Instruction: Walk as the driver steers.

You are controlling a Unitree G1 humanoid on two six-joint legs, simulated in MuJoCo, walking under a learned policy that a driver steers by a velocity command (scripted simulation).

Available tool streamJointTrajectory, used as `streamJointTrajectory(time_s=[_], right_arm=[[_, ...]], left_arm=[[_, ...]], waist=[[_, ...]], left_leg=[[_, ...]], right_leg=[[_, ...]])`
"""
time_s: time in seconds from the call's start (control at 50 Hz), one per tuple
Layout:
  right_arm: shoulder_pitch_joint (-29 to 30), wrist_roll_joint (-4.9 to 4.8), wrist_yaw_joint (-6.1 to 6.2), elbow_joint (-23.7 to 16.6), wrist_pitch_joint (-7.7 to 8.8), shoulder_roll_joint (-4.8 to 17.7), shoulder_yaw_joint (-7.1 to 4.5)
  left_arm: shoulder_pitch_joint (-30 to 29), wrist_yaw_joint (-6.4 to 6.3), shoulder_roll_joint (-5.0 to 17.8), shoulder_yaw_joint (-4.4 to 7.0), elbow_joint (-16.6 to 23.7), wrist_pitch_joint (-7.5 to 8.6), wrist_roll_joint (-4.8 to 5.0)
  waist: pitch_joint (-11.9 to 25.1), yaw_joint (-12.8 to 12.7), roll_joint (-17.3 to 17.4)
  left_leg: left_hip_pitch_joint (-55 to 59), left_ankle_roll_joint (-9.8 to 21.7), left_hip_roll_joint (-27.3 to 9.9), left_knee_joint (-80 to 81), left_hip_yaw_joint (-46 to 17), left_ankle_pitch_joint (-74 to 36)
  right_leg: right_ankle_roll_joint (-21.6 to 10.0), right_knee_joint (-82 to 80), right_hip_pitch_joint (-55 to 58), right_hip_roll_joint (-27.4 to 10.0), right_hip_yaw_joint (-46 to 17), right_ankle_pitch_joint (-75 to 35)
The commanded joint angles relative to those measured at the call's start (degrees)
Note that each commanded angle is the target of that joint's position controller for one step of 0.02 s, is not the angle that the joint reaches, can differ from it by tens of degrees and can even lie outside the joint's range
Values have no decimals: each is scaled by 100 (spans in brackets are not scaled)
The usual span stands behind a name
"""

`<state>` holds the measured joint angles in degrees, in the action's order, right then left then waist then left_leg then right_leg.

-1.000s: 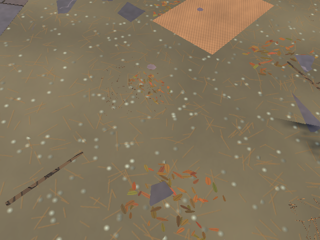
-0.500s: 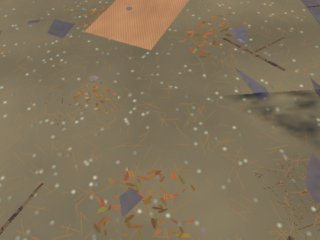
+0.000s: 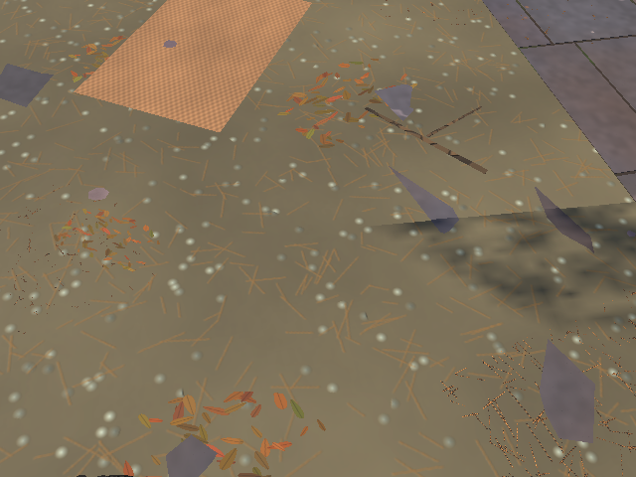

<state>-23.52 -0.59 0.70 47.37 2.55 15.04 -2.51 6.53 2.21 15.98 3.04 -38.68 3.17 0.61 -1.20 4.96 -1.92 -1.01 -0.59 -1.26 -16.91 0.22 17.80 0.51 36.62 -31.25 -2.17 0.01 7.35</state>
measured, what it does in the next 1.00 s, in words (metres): walks ahead: right foot, then left foot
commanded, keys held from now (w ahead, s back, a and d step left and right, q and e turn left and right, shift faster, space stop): no key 0.68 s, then w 0.32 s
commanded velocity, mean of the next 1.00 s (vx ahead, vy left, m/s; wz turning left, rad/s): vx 0.12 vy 0.00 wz -0.01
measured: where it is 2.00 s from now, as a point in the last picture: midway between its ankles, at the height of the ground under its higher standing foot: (291, 378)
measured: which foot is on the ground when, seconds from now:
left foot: down 0.00-0.08, up 0.10-0.36, down 0.38-1.00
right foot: up 0.00-0.04, down 0.06-0.96, up 0.98-1.00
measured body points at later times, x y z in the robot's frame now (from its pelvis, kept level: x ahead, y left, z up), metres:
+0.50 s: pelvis +0.10 -0.03 -0.01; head +0.11 -0.01 +0.44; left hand +0.23 +0.22 -0.13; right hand +0.21 -0.29 -0.12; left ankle +0.10 +0.11 -0.74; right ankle +0.14 -0.13 -0.74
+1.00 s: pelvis +0.19 +0.01 -0.01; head +0.20 +0.02 +0.44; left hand +0.24 +0.27 -0.16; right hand +0.25 -0.26 -0.13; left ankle +0.13 +0.11 -0.74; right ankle +0.13 -0.12 -0.72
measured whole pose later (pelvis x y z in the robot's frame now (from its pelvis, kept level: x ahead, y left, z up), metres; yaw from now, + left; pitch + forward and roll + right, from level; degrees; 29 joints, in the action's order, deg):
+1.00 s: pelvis +0.19 +0.01 -0.01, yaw +0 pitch +1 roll +0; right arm -17.7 -1.0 -0.2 51.3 6.2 13.8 -2.5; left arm 15.4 0.3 15.0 2.7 -56.5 3.4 1.4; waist 0.3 0.3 -1.8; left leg -10.5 2.3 0.9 -32.1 1.8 22.0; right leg -1.2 45.1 -16.2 -0.3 -1.1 23.6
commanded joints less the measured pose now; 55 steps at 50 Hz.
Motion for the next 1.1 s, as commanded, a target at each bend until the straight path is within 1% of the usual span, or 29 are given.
streamJointTrajectory(time_s=[0.02, 0.06, 0.08, 0.1, 0.12, 0.14, 0.16, 0.18, 0.24, 0.32, 0.36, 0.38, 0.4, 0.42, 0.46, 0.54, 0.68, 0.72, 0.78, 0.82, 0.86, 0.9, 0.94, 0.96, 0.98, 1.0, 1.02, 1.06, 1.1], right_arm=[[376, -87, 36, -363, 9, 1153, -278], [366, -50, 38, -363, 42, 923, -204], [253, 158, 44, -505, 74, 580, -70], [-656, 188, 38, -429, 65, 110, 93], [-510, 35, 43, -295, 5, 726, -65], [-35, -47, 52, -371, -61, 945, -134], [245, -17, 100, -378, -128, 839, -124], [387, 48, 150, -397, -216, 788, -132], [232, 79, 216, -310, -336, 506, -77], [465, 104, 207, -268, -356, 475, -42], [559, 182, 177, -249, -356, 473, -34], [688, 246, 181, -335, -347, 578, -37], [823, 219, 202, -444, -337, 870, -79], [991, 146, 192, -342, -317, 1025, -148], [1148, 192, 152, -355, -205, 537, -27], [1007, 125, 137, -254, -57, 540, -18], [978, 102, 153, -70, -109, 543, -11], [811, 53, 151, 75, -148, 558, -37], [928, -20, 153, 8, -69, 445, -18], [1065, -48, 115, -86, 133, 323, 6], [1228, -83, 42, -202, 316, 244, 8], [1140, -86, -40, -161, 411, 289, -16], [179, -82, -79, 293, 422, 402, -103], [-545, -74, -69, 544, 424, 902, -273], [-1002, -64, -100, 635, 397, 1343, -413], [-955, 25, -98, 586, 382, 861, -263], [-811, 90, -103, 530, 378, 586, -184], [-591, 47, -120, 481, 320, 517, -138], [-524, 58, -103, 489, 236, 348, -59]], left_arm=[[-221, 22, 453, 135, 454, 93, 8], [587, -72, 755, 271, 188, 102, -87], [1191, -150, 1158, 331, 146, 97, -205], [1135, -168, 1248, 276, 158, 28, -279], [1098, -125, 899, 224, 110, -26, -130], [765, -114, 728, 157, 105, -31, -66], [419, -112, 575, 94, 94, -30, -89], [125, -100, 436, 33, 101, -25, -110], [-292, -125, 400, 31, -12, -4, -229], [-333, -192, 481, 39, -172, -85, -167], [-324, -201, 324, -32, -276, -125, -114], [-144, -191, 179, -89, -392, -120, -140], [-14, -179, 196, -88, -436, -120, -200], [121, -199, 229, -53, -456, -140, -172], [-18, -252, 325, -30, -514, -161, -154], [111, -271, 262, -39, -729, -169, -138], [119, -288, 282, -20, -1126, -234, -73], [296, -302, 336, 15, -1316, -282, -18], [367, -312, 437, 61, -1375, -225, 69], [703, -284, 587, 101, -1482, -58, 99], [959, -248, 855, 167, -1570, 62, 88], [741, -236, 848, 163, -1491, 112, 98], [-81, -206, 717, 122, -1229, 73, 149], [-598, -199, 377, 22, -966, 131, 125], [-630, -194, 350, 13, -823, 279, 40], [-513, -173, 539, 63, -897, 339, 47], [-333, -123, 491, 55, -965, 355, 157], [-471, -59, 348, 17, -937, 342, 185], [-601, 17, 165, -18, -867, 297, 137]], waist=[[100, -393, 1079], [577, -785, 734], [1386, -913, -118], [2149, -473, -1510], [2094, -678, -1104], [1355, -671, -773], [1033, -582, -399], [740, -469, -324], [572, -196, -596], [654, -275, -508], [455, -209, -353], [288, -251, -178], [71, -434, 193], [-88, -636, 892], [-101, -551, 878], [236, -500, 552], [345, -478, 220], [354, -488, 186], [-488, -577, 1], [-651, -700, -366], [-522, -714, -850], [-357, -545, -741], [-125, 16, -418], [-88, 279, 648], [45, 375, 1867], [17, 251, 1405], [-57, 77, 1006], [-270, -63, 577], [-314, -174, 687]], left_leg=[[-456, 812, -1103, -92, -626, -2995], [-695, 478, -676, -1212, -328, -3367], [-1472, 151, -302, -2541, -70, -1566], [-2482, -214, 213, -4135, -228, 1960], [-2609, -307, 110, -4743, -615, 2075], [-2973, -301, -65, -5020, -494, 1917], [-3001, -292, -223, -4877, -459, 1605], [-2801, -321, -348, -4564, -480, 1357], [-1744, -367, -322, -3405, -288, 929], [-1022, -267, -224, -1977, -125, -122], [-500, -116, -166, -1198, -72, -850], [-388, 2, -379, -929, -349, -1138], [-620, 156, -669, -775, -604, -1128], [-1415, 307, -540, -746, -548, 79], [-1799, 170, -414, -557, -475, 362], [-1315, 35, -332, -891, -357, -922], [-1135, 67, -249, -999, -264, -1510], [-1207, 176, -76, -1035, -115, -94], [-2023, 437, -52, -1141, -203, 1798], [-2578, 460, 28, -1746, -47, 1452], [-2914, 500, 119, -2380, 110, 827], [-2554, 660, 43, -2036, 43, 853], [-594, 816, 8, -877, -91, 81], [251, 1093, -682, -283, -1368, -23], [1531, 1581, -1680, 196, -3055, -1094], [1847, 1741, -1972, 66, -3231, -1940], [1928, 1641, -1870, -60, -2793, -2338], [1821, 1381, -1682, 161, -1984, -2730], [1307, 1165, -1388, 473, -1402, -2922]], right_leg=[[-176, -668, 1006, 259, 146, -520], [-452, -1213, 2368, 217, 97, -1466], [-774, -870, 3746, -878, -1010, -3449], [-1861, -976, 4642, -2205, -2629, -4158], [-1941, -1450, 4063, -2012, -2867, -2872], [-1697, -1571, 3556, -1725, -2262, -2113], [-1490, -1688, 3058, -1457, -1922, -1644], [-1379, -1835, 2454, -1286, -1596, -1466], [-1324, -2101, 1411, -903, -928, -1290], [-1318, -2116, 1268, -868, -913, 61], [-988, -2111, 884, -665, -864, 1387], [-689, -2061, 700, -498, -825, 1966], [-433, -1859, 691, -220, -642, 2227], [-261, -1692, 1134, 87, -261, 1785], [-257, -1318, 1651, 85, -213, 1140], [-371, -1107, 1806, 39, -203, 52], [-347, -955, 2104, 4, -191, -812], [-425, -901, 2070, 166, -53, 755], [-737, -1259, 1458, -68, -568, 3234], [-1109, -1681, 1764, -632, -1501, 3562], [-1606, -2174, 2216, -1412, -2776, 3296], [-1567, -2043, 2209, -1497, -2669, 2263], [-1029, -1453, 1070, -882, -1470, 1226], [-506, 71, 211, -47, -309, 407], [-165, 1705, -1173, 499, 234, 1112], [-189, 2663, -1957, 347, -164, 2361], [-322, 3154, -2263, 127, -363, 2203], [-449, 3039, -2636, -223, -223, 1535], [-389, 2477, -2172, -330, -8, 1007]])
Velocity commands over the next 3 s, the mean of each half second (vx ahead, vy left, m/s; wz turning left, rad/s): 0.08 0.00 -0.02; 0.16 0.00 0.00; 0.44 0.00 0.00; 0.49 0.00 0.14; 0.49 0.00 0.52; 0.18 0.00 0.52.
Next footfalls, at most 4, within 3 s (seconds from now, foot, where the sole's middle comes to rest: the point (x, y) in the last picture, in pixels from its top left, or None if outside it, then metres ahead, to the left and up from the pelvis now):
0.06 right None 0.18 -0.13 -0.78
0.38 left None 0.17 0.11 -0.78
1.36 right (354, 437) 0.55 -0.12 -0.78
1.90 left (235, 327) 0.84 0.13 -0.78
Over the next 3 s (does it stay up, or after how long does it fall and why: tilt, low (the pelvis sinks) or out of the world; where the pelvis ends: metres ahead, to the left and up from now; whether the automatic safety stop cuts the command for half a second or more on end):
stays up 1.14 0.14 -0.01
